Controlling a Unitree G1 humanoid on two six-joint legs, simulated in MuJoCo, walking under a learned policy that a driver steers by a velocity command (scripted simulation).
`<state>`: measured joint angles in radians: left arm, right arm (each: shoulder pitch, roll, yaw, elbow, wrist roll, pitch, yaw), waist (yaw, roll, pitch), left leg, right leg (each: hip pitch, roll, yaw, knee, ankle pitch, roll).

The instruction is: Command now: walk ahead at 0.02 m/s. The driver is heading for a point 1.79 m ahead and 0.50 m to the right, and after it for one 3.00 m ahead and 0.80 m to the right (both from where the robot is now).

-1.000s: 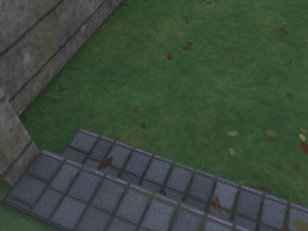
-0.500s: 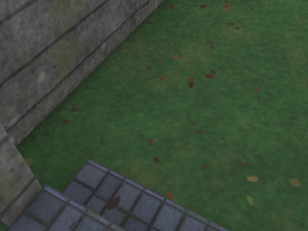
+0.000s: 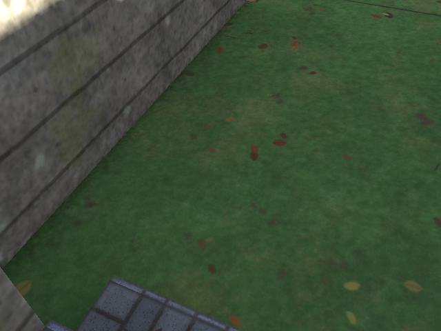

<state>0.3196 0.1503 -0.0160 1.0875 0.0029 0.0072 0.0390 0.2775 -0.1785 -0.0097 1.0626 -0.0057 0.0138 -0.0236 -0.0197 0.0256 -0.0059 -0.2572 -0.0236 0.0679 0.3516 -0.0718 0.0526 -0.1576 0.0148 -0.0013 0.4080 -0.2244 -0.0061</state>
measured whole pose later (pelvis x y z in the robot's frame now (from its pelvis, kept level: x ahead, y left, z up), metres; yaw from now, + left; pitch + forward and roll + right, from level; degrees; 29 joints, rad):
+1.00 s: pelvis +0.04 -0.01 +0.00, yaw +0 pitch -1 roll +0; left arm 0.35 0.12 -0.04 1.14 0.00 0.00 0.05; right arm 0.31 -0.13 0.02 1.16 0.00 0.00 -0.05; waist -0.01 0.00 0.01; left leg -0.22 -0.02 0.05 0.37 -0.14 0.04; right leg -0.09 0.02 -0.01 0.38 -0.27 -0.03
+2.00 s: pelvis +0.31 +0.01 -0.06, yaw -4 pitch +1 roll +2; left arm 0.10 0.21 0.07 0.87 0.02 -0.02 -0.07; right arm 0.54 -0.15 -0.02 1.10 -0.02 -0.14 -0.06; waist -0.07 -0.02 0.04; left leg 0.04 -0.07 0.14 0.65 -0.71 0.06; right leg -0.55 -0.01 -0.02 0.54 0.49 -0.10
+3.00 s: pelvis +0.91 -0.05 -0.37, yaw -28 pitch +1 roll +2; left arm 0.05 0.20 0.00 0.89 0.03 -0.06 -0.03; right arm 0.54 -0.15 -0.02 1.08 0.00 -0.09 0.00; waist -0.05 -0.06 0.05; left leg -0.10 -0.08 0.05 0.43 -0.35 0.05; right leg -0.64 0.00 0.00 0.74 -0.02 -0.06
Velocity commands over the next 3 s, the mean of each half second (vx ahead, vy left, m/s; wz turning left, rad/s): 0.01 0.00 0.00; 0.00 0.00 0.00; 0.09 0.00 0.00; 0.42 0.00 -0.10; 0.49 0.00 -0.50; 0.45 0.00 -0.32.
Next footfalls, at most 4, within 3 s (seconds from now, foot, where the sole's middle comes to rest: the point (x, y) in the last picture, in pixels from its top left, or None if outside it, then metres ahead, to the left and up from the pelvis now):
2.10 right None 0.49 -0.07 -0.96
2.68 left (218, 283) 0.92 0.05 -1.14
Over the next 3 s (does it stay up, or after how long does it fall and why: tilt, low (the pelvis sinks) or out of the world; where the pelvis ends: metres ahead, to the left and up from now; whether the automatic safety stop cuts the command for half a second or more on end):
stays up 0.91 -0.05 -0.37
